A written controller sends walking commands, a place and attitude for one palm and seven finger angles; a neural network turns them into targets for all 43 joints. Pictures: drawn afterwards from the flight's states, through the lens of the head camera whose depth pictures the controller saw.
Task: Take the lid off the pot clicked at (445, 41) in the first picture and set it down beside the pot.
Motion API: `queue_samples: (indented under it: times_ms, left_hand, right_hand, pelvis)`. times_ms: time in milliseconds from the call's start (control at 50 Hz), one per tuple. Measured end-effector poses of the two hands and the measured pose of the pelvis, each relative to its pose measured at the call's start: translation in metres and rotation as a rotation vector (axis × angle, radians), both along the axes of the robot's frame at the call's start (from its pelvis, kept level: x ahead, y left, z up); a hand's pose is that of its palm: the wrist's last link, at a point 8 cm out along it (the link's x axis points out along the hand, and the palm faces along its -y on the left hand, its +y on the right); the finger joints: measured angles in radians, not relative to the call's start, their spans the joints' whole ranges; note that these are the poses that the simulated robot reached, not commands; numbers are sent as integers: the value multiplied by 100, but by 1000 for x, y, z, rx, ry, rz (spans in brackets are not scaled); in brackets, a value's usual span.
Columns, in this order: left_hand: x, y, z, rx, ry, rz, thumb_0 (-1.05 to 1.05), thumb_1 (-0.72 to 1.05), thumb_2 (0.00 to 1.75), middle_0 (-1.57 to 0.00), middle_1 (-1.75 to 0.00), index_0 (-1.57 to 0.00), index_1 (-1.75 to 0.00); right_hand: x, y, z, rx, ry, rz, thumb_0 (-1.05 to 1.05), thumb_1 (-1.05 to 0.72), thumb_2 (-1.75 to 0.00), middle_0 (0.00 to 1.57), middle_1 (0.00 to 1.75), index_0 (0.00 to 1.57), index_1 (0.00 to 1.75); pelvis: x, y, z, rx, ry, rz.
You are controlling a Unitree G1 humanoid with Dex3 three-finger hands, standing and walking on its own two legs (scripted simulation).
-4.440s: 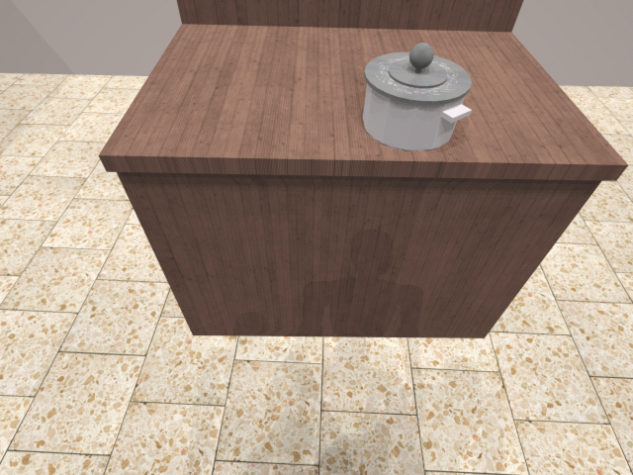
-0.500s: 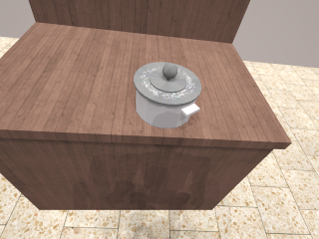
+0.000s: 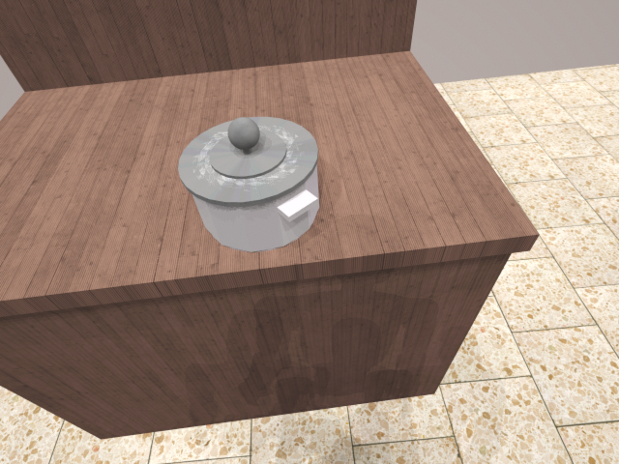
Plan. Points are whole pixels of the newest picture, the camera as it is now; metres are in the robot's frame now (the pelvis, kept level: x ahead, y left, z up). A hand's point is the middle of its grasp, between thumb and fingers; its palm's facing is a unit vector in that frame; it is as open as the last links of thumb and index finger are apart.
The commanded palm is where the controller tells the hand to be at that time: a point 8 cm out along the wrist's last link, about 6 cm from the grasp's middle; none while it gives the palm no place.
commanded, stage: look again from close up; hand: left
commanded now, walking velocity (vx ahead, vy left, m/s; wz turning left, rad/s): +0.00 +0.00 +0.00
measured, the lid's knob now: (243, 133) +0.51 +0.10 +0.18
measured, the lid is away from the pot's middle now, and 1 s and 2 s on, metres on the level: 0.00 0.00 0.00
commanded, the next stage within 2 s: shuffle to correct the standing spot in 1.38 s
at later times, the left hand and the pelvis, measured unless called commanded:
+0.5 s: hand out of the picture +0.00 +0.15 -0.16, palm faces +0.06 -0.97 -0.22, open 7.4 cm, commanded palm none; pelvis +0.00 -0.03 +0.01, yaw +1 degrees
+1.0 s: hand out of the picture -0.01 +0.17 -0.16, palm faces +0.05 -0.98 -0.20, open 7.4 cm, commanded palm none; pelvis -0.02 +0.00 +0.01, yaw +1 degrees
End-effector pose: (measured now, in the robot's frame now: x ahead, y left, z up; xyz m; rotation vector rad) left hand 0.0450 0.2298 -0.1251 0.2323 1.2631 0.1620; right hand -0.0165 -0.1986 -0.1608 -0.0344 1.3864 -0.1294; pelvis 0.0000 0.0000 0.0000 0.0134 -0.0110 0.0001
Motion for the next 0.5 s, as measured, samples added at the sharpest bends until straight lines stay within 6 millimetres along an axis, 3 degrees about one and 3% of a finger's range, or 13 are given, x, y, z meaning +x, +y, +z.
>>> queue_samples:
  times_ms: [160,260,380,500]
  left_hand:
    - [-11,-17,4,6,11,42,0,92,90,-20,-30,-20,-30]
    - [-24,-25,1,-9,44,64,0,92,90,-20,-30,-20,-30]
    - [-40,-31,-2,-31,76,85,0,91,90,-20,-30,-20,-30]
    - [-51,-32,-5,-49,94,95,0,91,90,-20,-30,-20,-30]
  right_hand:
    - [28,-41,5,-44,-36,31,2,-92,-89,20,30,20,29]
    - [37,-56,11,-74,-40,48,1,-91,-89,20,30,19,29]
    - [37,-59,16,-85,-28,63,0,-91,-89,20,30,19,29]
    - [29,-49,18,-74,-11,65,0,-91,-89,20,30,19,29]
  pelvis:
    - [4,-19,3,8,-7,14]
    - [4,-27,5,6,-10,18]
    - [3,-30,7,1,-14,22]
    - [-1,-28,9,-3,-17,24]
